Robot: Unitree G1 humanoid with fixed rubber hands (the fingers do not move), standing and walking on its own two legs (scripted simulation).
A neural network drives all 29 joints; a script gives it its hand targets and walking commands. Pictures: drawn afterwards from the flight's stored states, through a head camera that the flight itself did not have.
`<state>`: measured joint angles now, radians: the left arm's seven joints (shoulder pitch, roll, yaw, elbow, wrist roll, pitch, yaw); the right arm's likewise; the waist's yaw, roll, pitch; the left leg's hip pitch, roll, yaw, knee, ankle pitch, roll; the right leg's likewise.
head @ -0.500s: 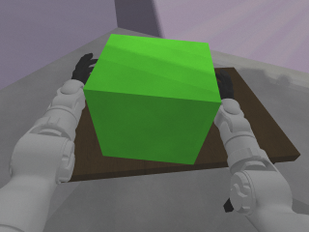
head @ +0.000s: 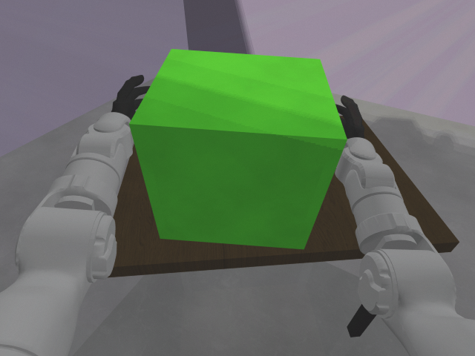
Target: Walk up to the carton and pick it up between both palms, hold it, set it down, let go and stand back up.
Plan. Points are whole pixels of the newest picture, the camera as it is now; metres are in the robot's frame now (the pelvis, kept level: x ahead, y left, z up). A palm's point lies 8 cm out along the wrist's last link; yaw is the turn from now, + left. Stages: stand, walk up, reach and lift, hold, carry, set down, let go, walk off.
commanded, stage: reach and lift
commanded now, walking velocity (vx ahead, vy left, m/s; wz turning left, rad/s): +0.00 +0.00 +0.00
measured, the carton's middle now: (238, 150) +0.46 -0.01 +0.14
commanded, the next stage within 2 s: hold in 1.36 s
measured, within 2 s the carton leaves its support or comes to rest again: neither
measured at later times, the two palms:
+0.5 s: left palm (114, 117) +0.41 +0.18 +0.25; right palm (352, 125) +0.40 -0.20 +0.23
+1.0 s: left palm (101, 115) +0.39 +0.19 +0.26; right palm (356, 105) +0.40 -0.19 +0.27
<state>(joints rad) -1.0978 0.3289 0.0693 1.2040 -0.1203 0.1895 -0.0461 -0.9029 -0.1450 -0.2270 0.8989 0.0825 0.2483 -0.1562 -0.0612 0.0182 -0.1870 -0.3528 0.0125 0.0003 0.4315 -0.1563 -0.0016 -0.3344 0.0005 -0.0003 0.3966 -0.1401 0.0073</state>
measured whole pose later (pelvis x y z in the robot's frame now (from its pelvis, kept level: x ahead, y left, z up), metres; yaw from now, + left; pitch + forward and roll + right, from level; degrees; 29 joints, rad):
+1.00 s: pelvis -0.01 +0.00 +0.00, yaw +0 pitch +2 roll -1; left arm -1.01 0.26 0.18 0.79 -0.02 0.58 0.02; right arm -1.05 -0.27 -0.16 0.94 0.19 0.44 -0.11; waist 0.00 0.00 -0.21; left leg -0.32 0.02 0.00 0.41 -0.14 0.00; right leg -0.30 0.01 0.00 0.38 -0.12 0.00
